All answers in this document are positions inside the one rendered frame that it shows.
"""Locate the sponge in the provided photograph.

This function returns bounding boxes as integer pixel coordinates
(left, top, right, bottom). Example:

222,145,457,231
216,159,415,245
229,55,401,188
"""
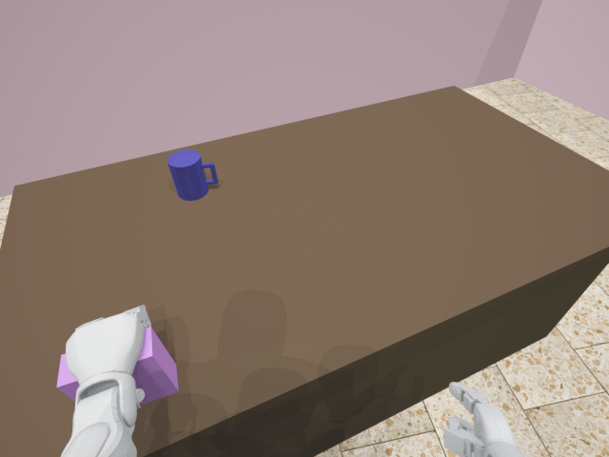
57,327,179,405

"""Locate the left robot hand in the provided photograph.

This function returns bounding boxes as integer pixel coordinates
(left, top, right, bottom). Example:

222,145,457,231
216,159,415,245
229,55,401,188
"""
66,305,151,409

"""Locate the robot left forearm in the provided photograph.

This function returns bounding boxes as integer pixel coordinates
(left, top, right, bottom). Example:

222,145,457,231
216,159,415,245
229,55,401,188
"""
61,372,137,457

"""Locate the table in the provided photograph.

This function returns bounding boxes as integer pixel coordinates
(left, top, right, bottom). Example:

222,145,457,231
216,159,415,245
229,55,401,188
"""
0,86,609,457

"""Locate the right robot hand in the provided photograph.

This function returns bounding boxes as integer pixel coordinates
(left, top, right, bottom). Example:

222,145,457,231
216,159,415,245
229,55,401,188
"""
443,382,517,457

